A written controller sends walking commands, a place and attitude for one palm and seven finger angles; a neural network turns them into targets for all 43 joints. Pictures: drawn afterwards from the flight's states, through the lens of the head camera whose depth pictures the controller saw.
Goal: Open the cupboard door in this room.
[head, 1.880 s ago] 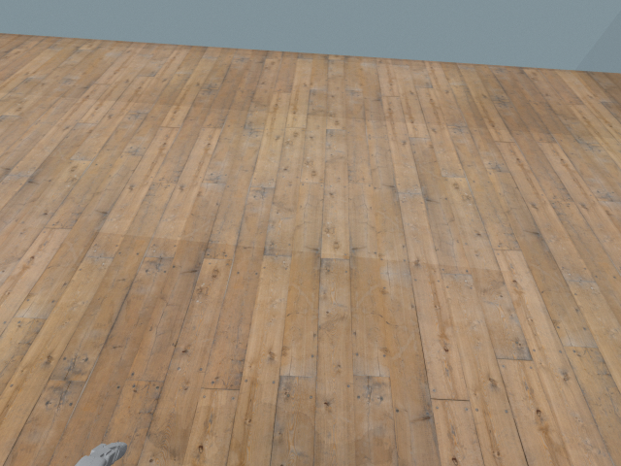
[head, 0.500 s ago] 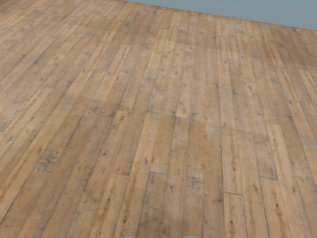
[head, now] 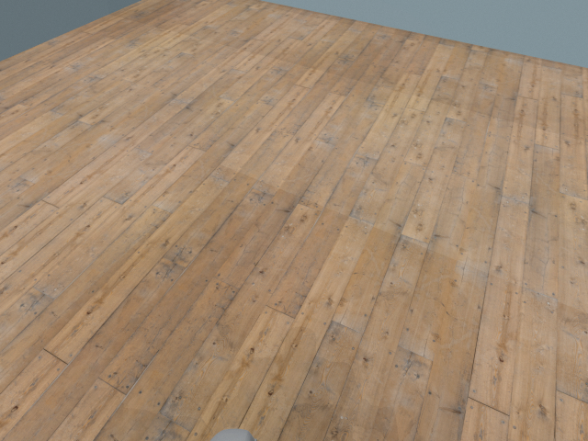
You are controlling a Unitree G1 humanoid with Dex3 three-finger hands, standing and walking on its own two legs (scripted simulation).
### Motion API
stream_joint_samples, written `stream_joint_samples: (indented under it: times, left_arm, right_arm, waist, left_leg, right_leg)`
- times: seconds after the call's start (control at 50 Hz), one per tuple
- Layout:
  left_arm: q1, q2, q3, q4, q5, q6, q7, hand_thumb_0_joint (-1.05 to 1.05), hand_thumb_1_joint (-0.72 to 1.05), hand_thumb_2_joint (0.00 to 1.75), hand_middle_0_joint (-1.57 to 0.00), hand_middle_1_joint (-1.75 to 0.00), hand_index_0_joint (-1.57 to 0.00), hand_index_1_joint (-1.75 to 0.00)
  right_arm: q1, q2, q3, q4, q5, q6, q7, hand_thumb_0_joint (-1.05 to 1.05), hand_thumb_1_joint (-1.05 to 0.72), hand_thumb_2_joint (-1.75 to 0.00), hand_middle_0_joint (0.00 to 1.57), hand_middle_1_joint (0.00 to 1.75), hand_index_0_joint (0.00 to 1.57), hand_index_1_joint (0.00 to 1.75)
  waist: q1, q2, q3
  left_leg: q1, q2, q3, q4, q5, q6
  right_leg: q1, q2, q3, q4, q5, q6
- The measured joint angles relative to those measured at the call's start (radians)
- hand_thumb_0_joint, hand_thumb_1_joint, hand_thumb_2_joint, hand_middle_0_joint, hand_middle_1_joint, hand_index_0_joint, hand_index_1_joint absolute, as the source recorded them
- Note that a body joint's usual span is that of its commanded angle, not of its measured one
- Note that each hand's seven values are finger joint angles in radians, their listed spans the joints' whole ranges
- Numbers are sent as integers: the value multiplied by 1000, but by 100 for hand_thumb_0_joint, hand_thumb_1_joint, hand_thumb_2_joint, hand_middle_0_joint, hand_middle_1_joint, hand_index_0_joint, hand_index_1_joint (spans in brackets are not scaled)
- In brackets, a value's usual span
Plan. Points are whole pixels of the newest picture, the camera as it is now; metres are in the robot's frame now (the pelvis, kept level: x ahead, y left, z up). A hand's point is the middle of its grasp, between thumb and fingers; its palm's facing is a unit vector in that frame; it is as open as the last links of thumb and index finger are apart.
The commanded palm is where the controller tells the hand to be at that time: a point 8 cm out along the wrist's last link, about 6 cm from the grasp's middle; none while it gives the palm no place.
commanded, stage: turn or walk to find it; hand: left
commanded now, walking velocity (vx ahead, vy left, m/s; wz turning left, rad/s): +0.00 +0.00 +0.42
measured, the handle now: out of the picture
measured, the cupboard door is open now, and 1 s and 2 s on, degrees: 0 0 0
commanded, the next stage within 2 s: none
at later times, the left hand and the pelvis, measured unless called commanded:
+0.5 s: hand out of the picture +0.01 +0.27 -0.16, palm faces +0.23 -0.94 -0.25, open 7.4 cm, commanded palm none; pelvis -0.03 +0.04 +0.01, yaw +11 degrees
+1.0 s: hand out of the picture -0.07 +0.19 -0.16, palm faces +0.44 -0.87 -0.24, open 7.3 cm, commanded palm none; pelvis -0.05 -0.01 +0.00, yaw +25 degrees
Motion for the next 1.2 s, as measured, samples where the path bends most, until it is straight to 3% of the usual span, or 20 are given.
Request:
stream_joint_samples:
  times: [0.08, 0.12, 0.16, 0.2, 0.26, 0.32, 0.4, 0.52, 0.6, 0.64, 0.66, 0.72, 0.8, 0.88, 0.98, 1.12, 1.16, 1.2]
  left_arm:
    - [10, 12, 6, 10, 4, 5, -3, 1, 90, 90, -21, -30, -20, -30]
    - [19, 25, 12, 18, -1, 11, -5, 1, 90, 90, -21, -30, -20, -30]
    - [13, 49, 23, 32, -8, 29, -4, 1, 91, 90, -21, -30, -20, -30]
    - [9, 62, 29, 43, -9, 52, 1, 1, 91, 90, -20, -30, -20, -30]
    - [-9, 70, 38, 55, -9, 66, -4, 1, 91, 90, -20, -30, -20, -30]
    - [-29, 73, 44, 43, -10, 58, -12, 1, 91, 90, -20, -30, -20, -30]
    - [-55, 71, 47, 25, -10, 53, -14, 1, 91, 90, -20, -30, -20, -30]
    - [-100, 52, 46, 4, -13, 55, -9, 1, 91, 90, -20, -30, -20, -30]
    - [-122, 29, 36, -17, -19, 45, -6, 1, 91, 90, -20, -30, -20, -30]
    - [-122, 17, 29, -30, -22, 32, -6, 1, 91, 90, -20, -30, -20, -30]
    - [-120, 11, 26, -34, -20, 22, -4, 1, 91, 90, -20, -30, -20, -30]
    - [-109, -11, 11, -39, -13, 11, -2, 1, 91, 90, -20, -30, -20, -30]
    - [-81, -27, 5, -34, -16, 12, -1, 1, 91, 90, -20, -30, -20, -30]
    - [-60, -37, 2, -22, -15, 6, -1, 1, 91, 90, -20, -30, -20, -30]
    - [-36, -31, 8, -6, -8, 4, 0, 1, 92, 90, -21, -30, -20, -30]
    - [-12, 15, 25, 24, 1, 12, -5, 1, 91, 90, -21, -30, -20, -30]
    - [-2, 33, 32, 34, -5, 19, -6, 1, 91, 90, -21, -30, -20, -30]
    - [-3, 56, 41, 46, -9, 40, -4, 1, 91, 90, -20, -30, -20, -30]
  right_arm:
    - [-43, 20, 16, -11, 6, -12, 2, 1, -91, -90, 20, 30, 20, 30]
    - [-56, 29, 25, -25, 7, -28, 4, 1, -91, -90, 20, 30, 20, 30]
    - [-74, 53, 32, -32, 6, -48, 3, 1, -91, -90, 20, 30, 20, 30]
    - [-80, 70, 42, -40, 5, -59, 0, 0, -91, -90, 20, 30, 20, 30]
    - [-69, 85, 50, -45, 2, -65, -13, 0, -91, -90, 20, 30, 21, 30]
    - [-49, 93, 55, -42, 3, -67, -17, 0, -90, -90, 20, 30, 21, 30]
    - [-18, 96, 52, -35, 3, -65, -17, 0, -90, -90, 21, 30, 21, 30]
    - [29, 88, 40, -26, -5, -57, -16, 0, -90, -90, 21, 30, 21, 30]
    - [56, 71, 28, -17, -10, -46, -16, 0, -90, -90, 21, 30, 21, 30]
    - [69, 60, 21, -11, -8, -41, -14, 0, -90, -90, 21, 30, 21, 30]
    - [77, 53, 17, -8, -3, -39, -12, 0, -90, -90, 21, 30, 21, 30]
    - [81, 38, 2, 3, -5, -22, -11, 1, -90, -90, 20, 30, 21, 30]
    - [87, 25, -9, 15, -9, -11, 0, 1, -91, -90, 20, 30, 20, 30]
    - [87, 18, -13, 26, -10, -5, 3, 1, -91, -90, 20, 30, 20, 30]
    - [60, 21, -8, 37, -10, 6, 2, 0, -91, -90, 20, 30, 20, 30]
    - [-19, 40, 13, 8, 3, -16, -1, 1, -91, -90, 20, 30, 20, 30]
    - [-36, 44, 19, -9, 4, -34, 0, 1, -91, -90, 20, 30, 20, 30]
    - [-55, 61, 25, -21, 1, -50, 0, 0, -91, -90, 20, 30, 20, 30]
  waist:
    - [21, -23, 22]
    - [23, -34, 24]
    - [32, -75, 37]
    - [39, -80, 38]
    - [29, -61, 23]
    - [26, -49, 10]
    - [17, -39, -9]
    - [-18, -19, -18]
    - [-39, 9, -15]
    - [-41, 21, -18]
    - [-39, 29, -20]
    - [-39, 50, -13]
    - [-40, 45, -14]
    - [-39, 42, -11]
    - [-18, 23, -2]
    - [21, -24, 24]
    - [23, -37, 22]
    - [33, -68, 27]
  left_leg:
    - [94, 1, 39, -200, -17, 14]
    - [160, -4, 58, -355, 67, 32]
    - [163, -32, 70, -368, 68, 83]
    - [170, -32, 67, -376, 70, 106]
    - [192, -30, 39, -436, 108, 114]
    - [212, -38, 16, -496, 150, 119]
    - [221, -58, -7, -542, 184, 123]
    - [199, -86, -45, -551, 210, 118]
    - [165, -97, -76, -527, 215, 101]
    - [139, -105, -90, -494, 207, 87]
    - [119, -107, -97, -462, 195, 78]
    - [25, -108, -86, -204, -4, 53]
    - [-61, -69, -51, 96, 28, 25]
    - [-72, -18, -44, 183, 76, -1]
    - [-24, 20, -25, 107, 36, -13]
    - [119, 17, 53, -238, -17, 7]
    - [172, 7, 69, -375, 86, 28]
    - [165, -17, 76, -361, 79, 78]
  right_leg:
    - [-32, -25, -32, 48, -17, 21]
    - [-58, -40, -50, 98, -40, 39]
    - [-116, -63, -2, 221, -115, 55]
    - [-180, -36, 58, 380, -198, 66]
    - [-247, -11, 97, 533, -156, 78]
    - [-280, -8, 123, 584, -78, 91]
    - [-282, -8, 145, 553, -31, 106]
    - [-232, 16, 150, 404, -71, 103]
    - [-162, 50, 145, 230, -82, 86]
    - [-100, 63, 138, 83, -6, 79]
    - [-71, 67, 130, 18, 9, 52]
    - [-64, 65, 97, 20, 22, -14]
    - [-21, 48, 56, -31, 50, -27]
    - [-2, 39, 8, -49, 55, -29]
    - [-11, 18, -38, -34, 48, -25]
    - [-58, -37, -91, 41, 22, 11]
    - [-86, -59, -104, 100, -3, 31]
    - [-143, -63, -39, 237, -127, 56]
